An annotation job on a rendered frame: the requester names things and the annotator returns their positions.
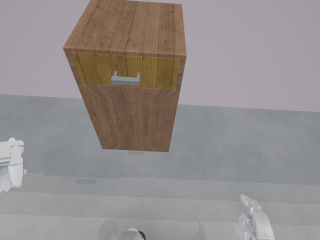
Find left robot shin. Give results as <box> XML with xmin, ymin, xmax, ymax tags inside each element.
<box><xmin>128</xmin><ymin>228</ymin><xmax>141</xmax><ymax>236</ymax></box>

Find robot left hand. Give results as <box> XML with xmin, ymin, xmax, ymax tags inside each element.
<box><xmin>0</xmin><ymin>137</ymin><xmax>27</xmax><ymax>192</ymax></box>

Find drawer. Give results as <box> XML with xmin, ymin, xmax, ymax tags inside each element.
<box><xmin>71</xmin><ymin>52</ymin><xmax>180</xmax><ymax>90</ymax></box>

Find cabinet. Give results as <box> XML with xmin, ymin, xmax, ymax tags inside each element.
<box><xmin>63</xmin><ymin>0</ymin><xmax>187</xmax><ymax>152</ymax></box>

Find handle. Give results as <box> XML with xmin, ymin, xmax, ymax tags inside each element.
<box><xmin>111</xmin><ymin>71</ymin><xmax>140</xmax><ymax>86</ymax></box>

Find robot right hand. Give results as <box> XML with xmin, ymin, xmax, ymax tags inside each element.
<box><xmin>235</xmin><ymin>194</ymin><xmax>275</xmax><ymax>240</ymax></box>

